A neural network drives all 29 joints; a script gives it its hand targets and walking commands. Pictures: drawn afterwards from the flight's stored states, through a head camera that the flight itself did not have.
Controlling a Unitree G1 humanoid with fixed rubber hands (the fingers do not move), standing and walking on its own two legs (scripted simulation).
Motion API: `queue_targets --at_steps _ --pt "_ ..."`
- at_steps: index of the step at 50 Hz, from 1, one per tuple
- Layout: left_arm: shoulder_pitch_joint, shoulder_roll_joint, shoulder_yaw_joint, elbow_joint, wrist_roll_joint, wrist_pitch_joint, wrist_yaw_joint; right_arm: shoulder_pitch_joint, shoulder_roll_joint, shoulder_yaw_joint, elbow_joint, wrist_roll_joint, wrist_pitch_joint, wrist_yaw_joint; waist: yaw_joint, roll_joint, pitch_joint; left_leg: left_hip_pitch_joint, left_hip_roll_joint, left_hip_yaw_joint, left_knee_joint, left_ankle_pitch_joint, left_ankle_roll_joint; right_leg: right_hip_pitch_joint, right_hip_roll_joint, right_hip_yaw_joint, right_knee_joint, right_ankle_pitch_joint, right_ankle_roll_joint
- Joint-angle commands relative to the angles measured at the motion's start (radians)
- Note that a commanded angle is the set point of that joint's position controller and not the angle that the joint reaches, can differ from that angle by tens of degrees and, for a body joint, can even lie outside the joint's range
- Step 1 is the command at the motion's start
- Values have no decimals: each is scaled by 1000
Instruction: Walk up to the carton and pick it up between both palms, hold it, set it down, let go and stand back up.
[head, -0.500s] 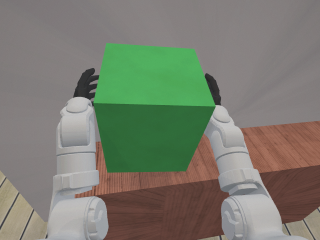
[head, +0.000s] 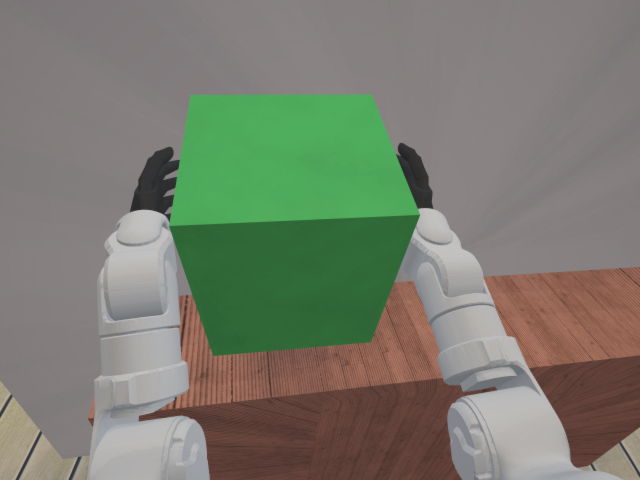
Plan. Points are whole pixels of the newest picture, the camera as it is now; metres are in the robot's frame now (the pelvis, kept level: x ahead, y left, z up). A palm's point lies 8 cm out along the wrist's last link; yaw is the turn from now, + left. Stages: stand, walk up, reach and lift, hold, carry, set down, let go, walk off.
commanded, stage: hold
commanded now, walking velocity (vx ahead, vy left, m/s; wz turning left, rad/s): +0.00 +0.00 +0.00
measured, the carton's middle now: (289, 230) +0.37 +0.01 +0.18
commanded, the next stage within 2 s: none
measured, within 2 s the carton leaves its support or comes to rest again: neither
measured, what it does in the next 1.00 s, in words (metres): stands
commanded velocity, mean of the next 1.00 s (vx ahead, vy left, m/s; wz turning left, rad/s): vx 0.00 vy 0.00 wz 0.00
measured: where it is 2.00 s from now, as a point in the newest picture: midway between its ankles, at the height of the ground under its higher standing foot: outside the picture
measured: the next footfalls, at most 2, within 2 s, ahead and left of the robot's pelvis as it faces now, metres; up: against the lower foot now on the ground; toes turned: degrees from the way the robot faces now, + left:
none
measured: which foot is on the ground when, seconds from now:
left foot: down 0.00-1.00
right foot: down 0.00-1.00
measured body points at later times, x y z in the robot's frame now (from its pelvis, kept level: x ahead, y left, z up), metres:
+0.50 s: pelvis -0.03 +0.00 +0.00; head -0.07 +0.02 +0.45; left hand +0.37 +0.16 +0.22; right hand +0.37 -0.15 +0.21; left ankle +0.02 +0.11 -0.75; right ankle +0.00 -0.09 -0.75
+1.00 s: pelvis +0.00 +0.01 +0.00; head -0.06 +0.03 +0.44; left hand +0.36 +0.16 +0.23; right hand +0.37 -0.14 +0.22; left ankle +0.02 +0.11 -0.75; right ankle +0.00 -0.09 -0.75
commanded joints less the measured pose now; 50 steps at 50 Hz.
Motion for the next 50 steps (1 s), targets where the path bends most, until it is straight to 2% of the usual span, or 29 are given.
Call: queue_targets --at_steps 1,2,3,5,7,9,11,13,14,15,16,19,21,22,26,29,31,32,34,35,36,37,40,41,42,43,44,45,50 --pt "-648 -495 -544 -195 -157 -60 -117 -665 520 412 -362 110 -11 61 -46 165 -424 184 -30 2 34 501 -65 61 15 19 26 439 85" --pt "-669 -502 -553 -222 -160 -62 -114 -683 524 414 -380 115 -15 61 -33 151 -437 178 -26 2 28 497 -60 72 19 15 20 418 85" --pt "-646 -496 -568 -205 -163 -55 -115 -671 512 421 -410 116 -7 60 -51 157 -419 182 -25 -4 35 506 -59 50 13 27 23 423 73" --pt "-622 -478 -543 -189 -158 -49 -114 -684 512 428 -427 114 -1 61 -23 116 -393 168 -27 -1 19 466 -56 53 17 23 16 394 85" --pt "-634 -451 -486 -114 -126 -42 -118 -707 508 403 -381 87 11 67 4 87 -314 113 -17 16 -15 323 -35 7 12 23 -5 250 82" --pt "-660 -461 -460 -42 -113 -32 -121 -737 514 370 -336 60 16 80 5 62 -284 77 -19 27 -58 182 -7 -52 5 16 -22 93 79" --pt "-675 -436 -427 3 -117 -42 -118 -755 536 347 -278 46 10 101 40 26 -261 26 -7 44 -81 62 22 -92 -11 21 -39 -27 74" --pt "-739 -445 -409 40 -115 -57 -114 -821 554 315 -280 39 -9 118 64 25 -282 4 -10 48 -100 -4 40 -87 -16 19 -40 -68 84" --pt "-768 -447 -420 40 -128 -66 -110 -843 552 304 -290 25 -14 123 52 32 -322 0 -19 51 -109 -12 46 -81 -20 22 -37 -80 86" --pt "-769 -466 -415 66 -117 -74 -106 -846 565 302 -279 6 -17 125 67 30 -340 21 -12 50 -107 15 44 -63 -14 30 -31 -48 87" --pt "-781 -471 -409 82 -127 -77 -108 -868 568 272 -244 8 -18 128 42 41 -340 2 -17 46 -105 -2 40 -72 -14 24 -34 -62 82" --pt "-806 -473 -381 148 -124 -87 -101 -896 576 243 -203 -14 -31 132 57 24 -350 17 -17 56 -103 -21 57 -89 -15 30 -33 -97 78" --pt "-809 -475 -371 199 -116 -88 -110 -888 547 211 -144 -41 -29 125 24 26 -330 6 -29 52 -116 -74 55 -102 -17 41 -45 -131 88" --pt "-811 -482 -376 182 -118 -95 -109 -886 540 222 -152 -40 -34 123 41 33 -359 -3 -25 49 -118 -55 52 -83 -12 38 -37 -114 83" --pt "-810 -466 -426 51 -152 -114 -107 -858 556 272 -179 23 -43 106 4 94 -480 99 -38 54 -42 194 14 7 -11 35 -2 159 83" --pt "-789 -486 -441 16 -146 -106 -111 -824 526 299 -166 48 -41 97 2 150 -466 107 -40 44 -13 285 -14 4 4 34 9 210 80" --pt "-774 -484 -459 -31 -155 -103 -112 -803 538 339 -211 69 -41 89 -1 124 -509 143 -41 39 4 330 -18 31 9 18 10 249 85" --pt "-754 -489 -468 -20 -147 -95 -110 -801 532 332 -184 75 -35 87 -10 168 -479 129 -38 29 8 324 -32 25 4 30 11 265 79" --pt "-749 -501 -507 -69 -158 -93 -104 -766 522 345 -233 85 -34 85 -21 179 -481 134 -30 24 3 378 -46 41 16 23 14 276 80" --pt "-740 -490 -508 -107 -162 -95 -101 -780 511 362 -274 105 -39 81 -8 160 -508 162 -29 20 20 409 -41 39 17 28 15 311 83" --pt "-723 -498 -545 -131 -189 -93 -101 -753 525 384 -292 115 -35 77 -36 163 -505 178 -33 15 33 457 -59 58 20 20 23 345 81" --pt "-733 -498 -537 -162 -192 -93 -99 -753 531 400 -316 129 -32 74 -16 140 -505 176 -31 9 41 475 -55 66 23 21 23 375 80" --pt "-673 -507 -525 -120 -162 -74 -101 -721 523 399 -324 128 -10 63 -16 140 -405 146 -38 10 29 456 -54 45 17 27 17 367 91" --pt "-665 -499 -523 -143 -146 -67 -103 -722 525 413 -360 132 -2 60 -35 123 -396 153 -43 6 21 446 -53 41 22 28 14 387 89" --pt "-640 -481 -503 -135 -143 -57 -109 -700 515 414 -352 125 8 56 -14 104 -361 147 -41 13 11 435 -46 57 15 23 14 390 102" --pt "-609 -483 -501 -124 -139 -47 -116 -684 505 397 -347 119 16 54 -27 104 -333 144 -36 6 4 422 -51 43 23 21 9 363 97" --pt "-624 -474 -466 -126 -135 -40 -122 -695 496 398 -363 125 22 56 -11 69 -333 142 -36 8 2 411 -37 34 27 21 11 350 90" --pt "-614 -486 -487 -131 -127 -32 -126 -669 508 404 -363 124 28 55 -22 100 -303 134 -38 24 -2 409 -48 40 16 13 3 348 94" --pt "-619 -447 -426 -99 -102 -7 -137 -695 497 399 -366 112 57 59 -2 61 -284 95 -34 32 -31 338 -31 35 17 24 3 305 98"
